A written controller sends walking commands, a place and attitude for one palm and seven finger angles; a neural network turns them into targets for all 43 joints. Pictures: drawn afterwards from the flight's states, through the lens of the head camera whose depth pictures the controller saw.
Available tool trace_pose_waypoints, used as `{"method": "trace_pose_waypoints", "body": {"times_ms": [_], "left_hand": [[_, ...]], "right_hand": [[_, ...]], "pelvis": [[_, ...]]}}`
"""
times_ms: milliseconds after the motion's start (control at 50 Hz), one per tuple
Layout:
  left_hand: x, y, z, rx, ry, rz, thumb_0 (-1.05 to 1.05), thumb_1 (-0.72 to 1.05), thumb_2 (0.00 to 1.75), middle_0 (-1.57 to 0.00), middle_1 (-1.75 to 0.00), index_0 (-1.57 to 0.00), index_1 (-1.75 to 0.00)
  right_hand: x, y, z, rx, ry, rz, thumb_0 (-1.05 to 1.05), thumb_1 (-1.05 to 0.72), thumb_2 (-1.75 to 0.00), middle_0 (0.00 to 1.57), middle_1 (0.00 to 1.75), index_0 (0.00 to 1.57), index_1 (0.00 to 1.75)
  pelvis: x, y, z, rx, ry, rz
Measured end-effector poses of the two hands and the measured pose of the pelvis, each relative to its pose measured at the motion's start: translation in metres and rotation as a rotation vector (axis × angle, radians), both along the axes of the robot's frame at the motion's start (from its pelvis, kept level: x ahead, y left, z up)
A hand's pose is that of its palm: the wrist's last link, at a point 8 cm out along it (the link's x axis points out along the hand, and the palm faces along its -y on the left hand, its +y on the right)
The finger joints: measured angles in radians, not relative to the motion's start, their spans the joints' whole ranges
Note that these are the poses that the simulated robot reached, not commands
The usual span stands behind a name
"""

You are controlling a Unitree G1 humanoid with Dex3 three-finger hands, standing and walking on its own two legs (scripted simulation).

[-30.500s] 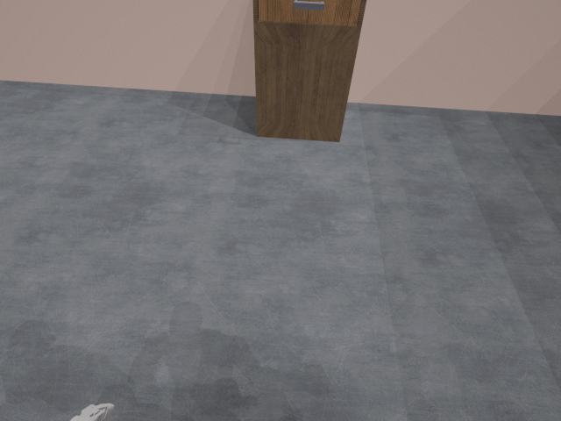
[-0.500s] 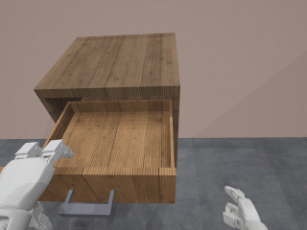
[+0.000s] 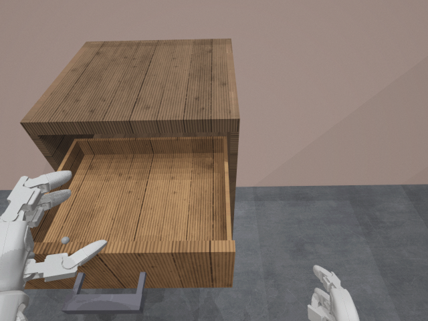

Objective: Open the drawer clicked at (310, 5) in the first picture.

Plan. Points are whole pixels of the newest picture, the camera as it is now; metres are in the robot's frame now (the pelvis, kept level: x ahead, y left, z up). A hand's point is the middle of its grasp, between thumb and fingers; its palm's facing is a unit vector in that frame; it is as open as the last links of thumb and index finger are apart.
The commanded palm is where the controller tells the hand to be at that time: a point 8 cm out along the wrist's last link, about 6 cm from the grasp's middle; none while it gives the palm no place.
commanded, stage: draw the hand back to the body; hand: left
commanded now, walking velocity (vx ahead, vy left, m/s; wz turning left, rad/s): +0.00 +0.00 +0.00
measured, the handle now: (108, 290) +0.17 +0.22 -0.02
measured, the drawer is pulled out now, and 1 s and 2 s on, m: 0.29 0.29 0.29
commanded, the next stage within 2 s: step back with the hand held close in 0.50 s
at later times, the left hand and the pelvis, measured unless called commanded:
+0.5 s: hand (67, 250) +0.17 +0.21 +0.16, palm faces +0.38 -0.83 -0.40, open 7.6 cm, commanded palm +0.12 +0.26 +0.18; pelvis -0.01 -0.02 +0.00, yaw +1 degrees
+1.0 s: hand (53, 268) +0.15 +0.22 +0.15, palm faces +0.28 -0.81 -0.51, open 7.4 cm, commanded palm +0.08 +0.27 +0.18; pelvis -0.04 -0.01 +0.00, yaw +1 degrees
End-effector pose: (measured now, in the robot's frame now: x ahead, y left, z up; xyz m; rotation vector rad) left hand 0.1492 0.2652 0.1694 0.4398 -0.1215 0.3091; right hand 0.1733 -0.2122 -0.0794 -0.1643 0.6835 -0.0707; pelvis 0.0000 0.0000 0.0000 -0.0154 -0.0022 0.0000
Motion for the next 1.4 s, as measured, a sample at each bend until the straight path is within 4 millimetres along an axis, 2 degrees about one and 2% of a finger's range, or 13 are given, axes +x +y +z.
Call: {"method": "trace_pose_waypoints", "body": {"times_ms": [260,380,500,620,720,920,1000,1120,1260,1400], "left_hand": [[-0.013,0.002,0.008,0.025,-0.025,0.08,0.01,0.52,0.74,-0.23,-0.54,-0.24,-0.54],[-0.015,-0.008,0.004,0.003,-0.016,0.075,0.01,0.72,0.82,-0.22,-0.41,-0.22,-0.41],[-0.017,-0.015,0.004,0.008,-0.013,0.063,0.02,0.83,0.87,-0.21,-0.34,-0.22,-0.34],[-0.019,-0.019,0.009,0.027,-0.018,0.067,0.02,0.87,0.89,-0.21,-0.32,-0.21,-0.31],[-0.019,-0.012,0.02,0.101,-0.058,0.067,0.02,0.88,0.89,-0.21,-0.31,-0.21,-0.31],[-0.026,-0.011,-0.004,0.09,0.054,-0.014,0.02,0.88,0.89,-0.21,-0.31,-0.21,-0.3],[-0.035,-0.002,0.003,0.12,0.026,-0.031,0.02,0.88,0.89,-0.21,-0.31,-0.22,-0.3],[-0.056,0.012,0.013,0.14,-0.05,-0.011,0.02,0.88,0.89,-0.21,-0.31,-0.22,-0.3],[-0.083,0.018,0.005,0.12,-0.076,0.028,0.02,0.88,0.89,-0.21,-0.31,-0.21,-0.3],[-0.1,0.017,0.002,0.083,-0.132,0.028,0.02,0.88,0.89,-0.21,-0.31,-0.21,-0.3]], "right_hand": [[0.013,-0.008,0.003,0.006,-0.037,0.008,0.02,-0.9,-0.9,0.2,0.3,0.2,0.3],[0.012,-0.01,0.004,0.016,-0.047,0.019,0.02,-0.9,-0.9,0.2,0.3,0.2,0.3],[0.007,-0.017,0.003,0.016,-0.043,0.016,0.02,-0.9,-0.9,0.2,0.3,0.2,0.3],[0.0,-0.024,-0.001,0.02,-0.032,0.004,0.02,-0.9,-0.9,0.2,0.3,0.2,0.3],[-0.009,-0.034,-0.003,0.01,0.006,-0.007,0.02,-0.9,-0.9,0.2,0.3,0.2,0.3],[-0.035,-0.051,0.0,-0.06,0.08,-0.096,0.02,-0.9,-0.9,0.2,0.3,0.2,0.3],[-0.042,-0.046,0.006,-0.073,0.063,-0.11,0.02,-0.9,-0.9,0.2,0.3,0.2,0.3],[-0.051,-0.028,0.013,-0.067,0.016,-0.088,0.02,-0.9,-0.9,0.2,0.3,0.2,0.3],[-0.066,-0.009,0.012,-0.047,-0.028,-0.037,0.02,-0.9,-0.9,0.2,0.3,0.2,0.3],[-0.094,-0.007,0.004,-0.08,0.022,0.002,0.02,-0.9,-0.9,0.2,0.3,0.2,0.3]], "pelvis": [[-0.003,-0.011,0.0,0.006,-0.012,0.015],[-0.005,-0.017,0.001,0.01,-0.017,0.015],[-0.007,-0.023,0.001,0.011,-0.022,0.014],[-0.01,-0.027,0.001,0.013,-0.026,0.014],[-0.017,-0.031,0.001,0.002,0.002,0.028],[-0.03,-0.018,-0.001,0.01,0.048,0.02],[-0.04,-0.012,-0.003,0.012,0.046,0.021],[-0.057,-0.005,-0.005,0.015,0.042,0.018],[-0.078,0.0,-0.011,0.014,0.031,0.012],[-0.094,0.002,-0.014,-0.004,0.039,0.053]]}}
